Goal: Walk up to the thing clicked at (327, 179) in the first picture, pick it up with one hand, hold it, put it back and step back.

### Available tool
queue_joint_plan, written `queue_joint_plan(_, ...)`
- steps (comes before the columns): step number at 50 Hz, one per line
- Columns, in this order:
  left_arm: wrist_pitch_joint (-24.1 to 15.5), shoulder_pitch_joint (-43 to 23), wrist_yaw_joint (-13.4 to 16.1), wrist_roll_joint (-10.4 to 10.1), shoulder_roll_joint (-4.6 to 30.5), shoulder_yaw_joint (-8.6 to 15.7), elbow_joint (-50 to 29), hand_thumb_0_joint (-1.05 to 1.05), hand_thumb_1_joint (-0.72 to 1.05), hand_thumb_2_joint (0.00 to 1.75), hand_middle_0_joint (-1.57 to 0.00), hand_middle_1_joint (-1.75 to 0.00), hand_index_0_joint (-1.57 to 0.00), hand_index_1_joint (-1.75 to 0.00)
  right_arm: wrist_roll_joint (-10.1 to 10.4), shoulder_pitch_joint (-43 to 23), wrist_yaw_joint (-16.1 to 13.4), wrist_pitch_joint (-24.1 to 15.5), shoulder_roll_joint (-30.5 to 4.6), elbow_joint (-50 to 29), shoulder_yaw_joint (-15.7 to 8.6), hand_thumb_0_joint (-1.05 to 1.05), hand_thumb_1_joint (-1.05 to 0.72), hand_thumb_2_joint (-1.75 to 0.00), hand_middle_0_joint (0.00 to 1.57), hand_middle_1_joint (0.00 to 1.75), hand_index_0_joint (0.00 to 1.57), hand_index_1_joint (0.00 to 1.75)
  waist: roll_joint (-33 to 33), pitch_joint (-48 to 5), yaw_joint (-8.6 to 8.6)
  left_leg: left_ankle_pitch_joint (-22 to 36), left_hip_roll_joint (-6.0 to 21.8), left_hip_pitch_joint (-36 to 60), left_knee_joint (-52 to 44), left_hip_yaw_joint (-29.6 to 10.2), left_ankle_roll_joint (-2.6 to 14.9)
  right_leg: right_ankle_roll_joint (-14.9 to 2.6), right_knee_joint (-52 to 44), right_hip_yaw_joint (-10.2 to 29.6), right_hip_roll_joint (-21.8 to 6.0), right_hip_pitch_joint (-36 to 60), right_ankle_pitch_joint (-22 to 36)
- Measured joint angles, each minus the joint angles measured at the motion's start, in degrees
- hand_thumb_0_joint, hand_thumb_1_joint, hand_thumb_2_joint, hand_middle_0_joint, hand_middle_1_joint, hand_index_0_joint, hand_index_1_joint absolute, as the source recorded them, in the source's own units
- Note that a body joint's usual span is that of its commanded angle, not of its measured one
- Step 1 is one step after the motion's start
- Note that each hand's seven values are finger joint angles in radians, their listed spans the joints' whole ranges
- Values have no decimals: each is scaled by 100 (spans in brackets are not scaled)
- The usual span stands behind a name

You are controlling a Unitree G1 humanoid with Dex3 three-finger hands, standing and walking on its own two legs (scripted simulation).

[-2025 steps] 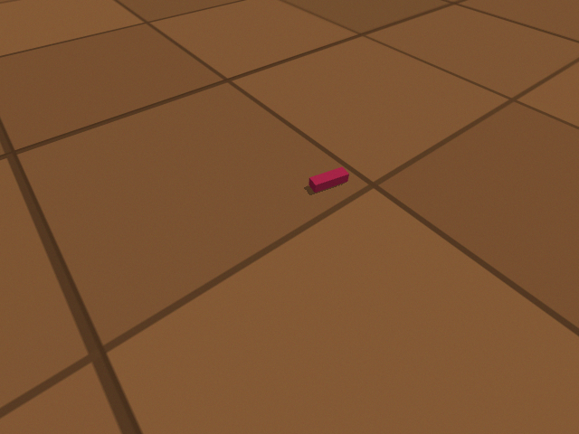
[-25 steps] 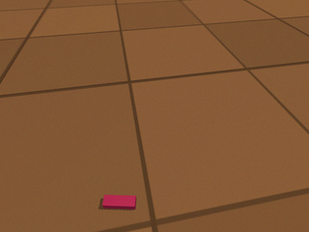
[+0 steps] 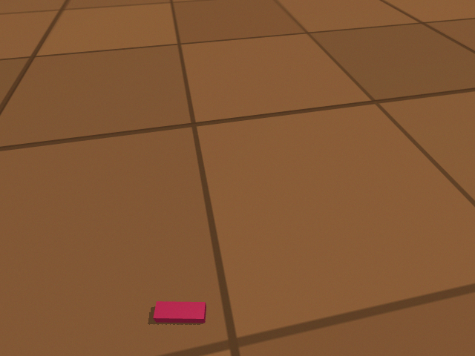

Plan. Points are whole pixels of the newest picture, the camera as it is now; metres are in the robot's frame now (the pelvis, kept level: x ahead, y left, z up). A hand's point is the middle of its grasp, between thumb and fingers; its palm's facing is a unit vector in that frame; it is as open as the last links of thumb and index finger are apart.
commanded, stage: stand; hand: left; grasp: from above
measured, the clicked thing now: (180, 312) +0.44 +0.24 -0.75
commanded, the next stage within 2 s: step back in 0.96 s
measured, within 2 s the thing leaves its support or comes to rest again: neither
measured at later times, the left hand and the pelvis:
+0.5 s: hand out of the picture +0.08 +0.24 -0.16, palm faces +0.01 -0.94 -0.34, open 7.3 cm; pelvis +0.01 +0.00 +0.00, yaw +0 degrees
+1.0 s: hand out of the picture +0.08 +0.24 -0.16, palm faces +0.01 -0.94 -0.34, open 7.3 cm; pelvis +0.01 -0.01 +0.00, yaw +0 degrees
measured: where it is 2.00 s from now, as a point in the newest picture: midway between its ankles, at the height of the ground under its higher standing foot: outside the picture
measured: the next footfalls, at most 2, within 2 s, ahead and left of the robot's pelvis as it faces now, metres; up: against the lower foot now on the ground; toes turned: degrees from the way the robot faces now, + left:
right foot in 1.64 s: -0.08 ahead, -0.11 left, +0.00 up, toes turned -1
left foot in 1.98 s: -0.15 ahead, +0.13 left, +0.00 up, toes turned -2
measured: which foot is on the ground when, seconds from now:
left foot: down 0.00-1.00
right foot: down 0.00-1.00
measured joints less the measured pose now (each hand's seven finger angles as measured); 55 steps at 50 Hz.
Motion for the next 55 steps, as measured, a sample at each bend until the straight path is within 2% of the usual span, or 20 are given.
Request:
queue_joint_plan(11, -3, -21, -16, 6, 2, -1, 3, 1, 91, 90, -20, -30, -21, -30, -6, -35, 7, -18, 19, 27, -7, 1, -91, -90, 20, 30, 20, 30, -21, 17, -1, -15, 8, 9, -50, 11, -12, -7, -35, 8, 7, -3, -20)
queue_joint_plan(33, -37, -134, -55, -6, 249, 5, -103, 1, 91, 90, -20, -30, -21, -30, -2, -157, 43, -37, -209, -33, -42, 1, -91, -90, 20, 30, 20, 30, -23, -15, -8, -7, 21, 11, -103, -18, -37, -32, -59, -22, 21, -4, -37)
queue_joint_plan(48, -45, -127, -86, -22, 246, -30, -126, 1, 91, 90, -20, -30, -21, -30, 7, -161, 62, -41, -216, -44, -8, 1, -91, -90, 20, 30, 20, 30, -28, -17, -7, -5, 51, 38, -145, -23, -67, -59, -83, -29, 50, 14, -44)
queue_joint_plan(55, 63, -308, -54, -128, 398, 184, -523, 1, 91, 90, -21, -30, -21, -30, 137, -397, 127, 130, -404, -438, -105, 1, -91, -90, 20, 30, 20, 30, 32, 367, -72, -270, 87, -735, 775, -104, -15, -115, 662, -74, 88, -655, -244)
